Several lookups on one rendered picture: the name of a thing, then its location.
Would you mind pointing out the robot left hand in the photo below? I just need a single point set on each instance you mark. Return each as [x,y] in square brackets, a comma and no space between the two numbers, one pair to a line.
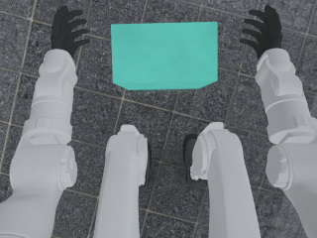
[62,38]

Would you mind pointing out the right robot thigh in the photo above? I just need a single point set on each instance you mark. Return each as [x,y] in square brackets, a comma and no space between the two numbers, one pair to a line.
[232,211]

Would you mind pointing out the carton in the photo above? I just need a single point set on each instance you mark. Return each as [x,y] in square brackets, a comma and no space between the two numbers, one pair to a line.
[163,56]

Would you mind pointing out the robot right hand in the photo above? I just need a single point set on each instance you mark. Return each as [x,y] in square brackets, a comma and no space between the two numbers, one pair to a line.
[270,36]

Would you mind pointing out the left robot upper arm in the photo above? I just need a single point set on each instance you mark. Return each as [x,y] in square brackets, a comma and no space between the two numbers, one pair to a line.
[40,174]

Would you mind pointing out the right robot upper arm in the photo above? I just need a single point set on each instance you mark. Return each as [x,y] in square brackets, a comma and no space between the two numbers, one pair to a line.
[293,168]

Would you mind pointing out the right robot forearm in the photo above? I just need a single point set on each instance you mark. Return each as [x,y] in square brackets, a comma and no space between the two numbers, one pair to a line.
[288,116]

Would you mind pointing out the left robot forearm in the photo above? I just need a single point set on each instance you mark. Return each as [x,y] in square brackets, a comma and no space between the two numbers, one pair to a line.
[49,121]

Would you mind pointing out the left robot shin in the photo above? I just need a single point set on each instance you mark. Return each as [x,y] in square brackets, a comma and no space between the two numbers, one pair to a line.
[111,142]

